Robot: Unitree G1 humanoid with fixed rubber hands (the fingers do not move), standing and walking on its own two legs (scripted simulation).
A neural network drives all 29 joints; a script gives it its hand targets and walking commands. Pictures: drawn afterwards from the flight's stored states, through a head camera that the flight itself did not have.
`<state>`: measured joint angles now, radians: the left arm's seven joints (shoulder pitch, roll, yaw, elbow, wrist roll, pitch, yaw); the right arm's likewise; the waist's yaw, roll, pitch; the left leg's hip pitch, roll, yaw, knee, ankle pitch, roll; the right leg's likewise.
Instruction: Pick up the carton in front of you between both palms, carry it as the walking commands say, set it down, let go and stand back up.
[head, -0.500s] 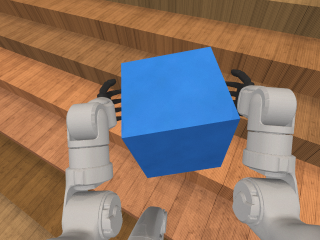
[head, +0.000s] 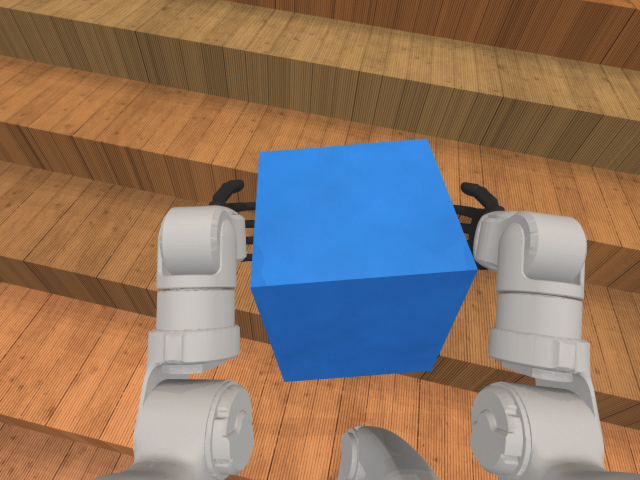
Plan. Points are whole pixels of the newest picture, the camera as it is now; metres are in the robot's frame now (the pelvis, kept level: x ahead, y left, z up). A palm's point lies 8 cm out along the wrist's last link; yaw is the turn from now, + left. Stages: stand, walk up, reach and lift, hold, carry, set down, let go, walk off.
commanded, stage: carry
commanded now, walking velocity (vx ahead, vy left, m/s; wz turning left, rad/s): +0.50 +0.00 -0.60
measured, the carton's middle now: (350, 268) +0.39 +0.00 +0.04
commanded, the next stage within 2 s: none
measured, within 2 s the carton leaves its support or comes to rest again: neither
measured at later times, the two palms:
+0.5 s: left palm out of the picture +0.84 -0.03 +0.44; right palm out of the picture +0.66 -0.26 +0.45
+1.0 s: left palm out of the picture +1.16 +0.04 +0.68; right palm out of the picture +1.04 -0.22 +0.65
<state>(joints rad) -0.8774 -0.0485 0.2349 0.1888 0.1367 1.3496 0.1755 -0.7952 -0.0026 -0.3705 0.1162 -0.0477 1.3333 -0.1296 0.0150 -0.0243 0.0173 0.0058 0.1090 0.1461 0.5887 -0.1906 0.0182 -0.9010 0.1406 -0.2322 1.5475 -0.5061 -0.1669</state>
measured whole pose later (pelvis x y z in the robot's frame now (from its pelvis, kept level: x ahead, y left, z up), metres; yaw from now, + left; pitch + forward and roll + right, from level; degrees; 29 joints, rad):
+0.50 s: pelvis +0.42 +0.07 +0.32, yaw -20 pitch +5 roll -4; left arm -0.88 -0.02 0.32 0.20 0.22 1.20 0.09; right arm -0.80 0.08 -0.29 0.10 -0.03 1.17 -0.26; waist -0.28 0.05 0.08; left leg -0.20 -0.02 -0.02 0.42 -0.06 0.06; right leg -1.02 0.11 -0.09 1.72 -0.49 -0.10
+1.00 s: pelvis +0.75 +0.07 +0.45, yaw -34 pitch +3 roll +1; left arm -1.25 0.04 0.30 0.77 0.01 1.30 0.42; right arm -1.09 -0.03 -0.54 0.57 -0.27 1.29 -0.05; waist 0.22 -0.04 -0.13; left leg -0.96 0.08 0.02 1.37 -0.54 0.06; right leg -0.20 -0.02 0.12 0.39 -0.23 -0.10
